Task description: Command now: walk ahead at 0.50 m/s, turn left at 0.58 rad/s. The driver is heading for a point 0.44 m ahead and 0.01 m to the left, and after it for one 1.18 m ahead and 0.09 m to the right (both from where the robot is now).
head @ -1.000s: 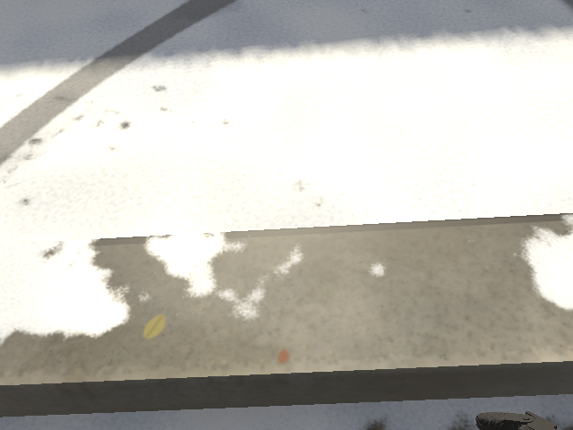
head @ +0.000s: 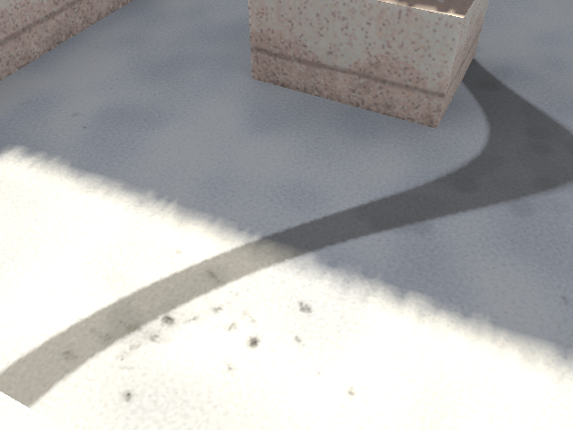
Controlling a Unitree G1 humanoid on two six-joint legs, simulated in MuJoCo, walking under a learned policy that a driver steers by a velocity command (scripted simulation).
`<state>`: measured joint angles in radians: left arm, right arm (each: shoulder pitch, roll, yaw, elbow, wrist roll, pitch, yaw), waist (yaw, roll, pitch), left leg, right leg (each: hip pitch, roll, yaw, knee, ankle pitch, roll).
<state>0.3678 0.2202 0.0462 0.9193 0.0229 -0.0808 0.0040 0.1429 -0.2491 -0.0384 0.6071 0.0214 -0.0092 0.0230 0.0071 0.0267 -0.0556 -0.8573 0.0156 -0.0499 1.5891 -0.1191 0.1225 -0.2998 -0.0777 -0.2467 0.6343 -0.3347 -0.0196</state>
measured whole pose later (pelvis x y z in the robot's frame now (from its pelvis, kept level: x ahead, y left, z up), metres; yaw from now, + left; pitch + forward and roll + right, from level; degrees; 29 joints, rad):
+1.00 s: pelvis +0.59 +0.06 +0.01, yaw -3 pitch +3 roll +0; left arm 0.21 0.28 0.08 0.72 -0.02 -0.06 -0.03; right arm 0.23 -0.26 -0.05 0.72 0.00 -0.11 -0.01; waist 0.02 0.01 0.04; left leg -0.41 0.04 -0.07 1.29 -0.37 -0.01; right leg -0.41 0.11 -0.01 0.51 -0.14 -0.11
